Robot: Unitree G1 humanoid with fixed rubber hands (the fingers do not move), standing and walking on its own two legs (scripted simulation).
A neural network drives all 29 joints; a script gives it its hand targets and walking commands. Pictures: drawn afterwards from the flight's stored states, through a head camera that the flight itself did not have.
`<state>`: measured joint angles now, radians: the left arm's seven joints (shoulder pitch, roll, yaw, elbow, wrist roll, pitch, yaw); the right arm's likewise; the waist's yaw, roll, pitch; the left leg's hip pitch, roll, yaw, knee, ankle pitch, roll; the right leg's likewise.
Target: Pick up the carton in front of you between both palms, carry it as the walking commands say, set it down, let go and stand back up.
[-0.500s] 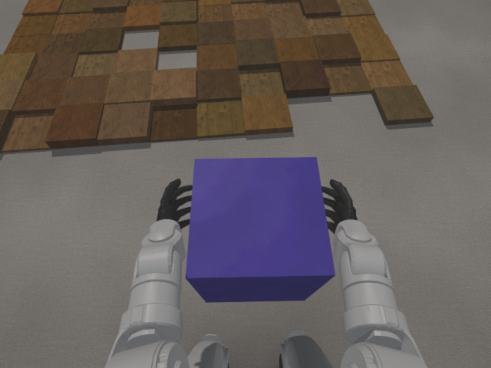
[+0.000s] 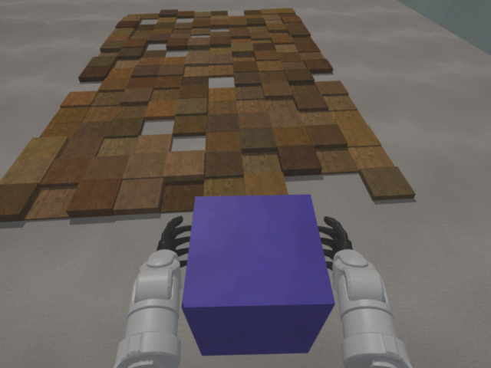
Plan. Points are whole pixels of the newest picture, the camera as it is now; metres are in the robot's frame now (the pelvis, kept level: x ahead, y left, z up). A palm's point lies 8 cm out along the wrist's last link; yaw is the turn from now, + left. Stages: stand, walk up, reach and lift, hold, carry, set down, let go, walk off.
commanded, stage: reach and lift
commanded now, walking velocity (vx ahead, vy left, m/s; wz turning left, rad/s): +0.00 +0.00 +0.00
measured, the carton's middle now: (254, 278) +0.30 +0.00 -0.04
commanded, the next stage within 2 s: hold in 0.88 s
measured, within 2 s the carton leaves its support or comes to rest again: neither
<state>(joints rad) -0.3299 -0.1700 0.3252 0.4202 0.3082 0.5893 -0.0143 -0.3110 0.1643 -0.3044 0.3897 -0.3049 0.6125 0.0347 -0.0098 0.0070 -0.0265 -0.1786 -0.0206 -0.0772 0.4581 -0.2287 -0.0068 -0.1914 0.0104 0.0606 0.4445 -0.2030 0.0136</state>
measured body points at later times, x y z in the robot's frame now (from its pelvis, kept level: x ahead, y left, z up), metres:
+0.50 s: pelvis +0.01 +0.00 +0.00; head -0.01 +0.00 +0.45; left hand +0.32 +0.15 +0.03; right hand +0.31 -0.15 +0.03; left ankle +0.02 +0.13 -0.74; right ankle +0.03 -0.13 -0.74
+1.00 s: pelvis +0.01 +0.00 +0.01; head -0.02 +0.00 +0.45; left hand +0.31 +0.15 +0.05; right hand +0.31 -0.15 +0.05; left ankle +0.02 +0.13 -0.74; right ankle +0.03 -0.13 -0.74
